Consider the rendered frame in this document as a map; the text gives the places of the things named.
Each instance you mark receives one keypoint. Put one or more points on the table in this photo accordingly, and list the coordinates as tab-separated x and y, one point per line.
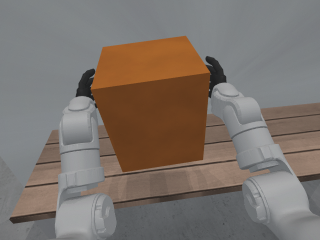
296	128

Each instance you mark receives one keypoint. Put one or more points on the robot left hand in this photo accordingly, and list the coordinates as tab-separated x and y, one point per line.
84	84

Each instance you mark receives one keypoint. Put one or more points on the carton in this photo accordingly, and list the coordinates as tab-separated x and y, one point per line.
152	97

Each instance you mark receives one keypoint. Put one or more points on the robot right forearm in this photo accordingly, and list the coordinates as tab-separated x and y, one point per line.
248	130

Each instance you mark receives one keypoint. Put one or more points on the robot left upper arm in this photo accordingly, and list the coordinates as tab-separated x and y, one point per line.
86	217

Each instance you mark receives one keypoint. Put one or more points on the robot left forearm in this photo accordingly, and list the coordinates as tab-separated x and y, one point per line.
79	146

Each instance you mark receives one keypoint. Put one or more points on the robot right upper arm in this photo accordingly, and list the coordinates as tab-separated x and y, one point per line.
277	200

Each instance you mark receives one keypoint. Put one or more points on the robot right hand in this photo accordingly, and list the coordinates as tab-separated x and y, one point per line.
217	73

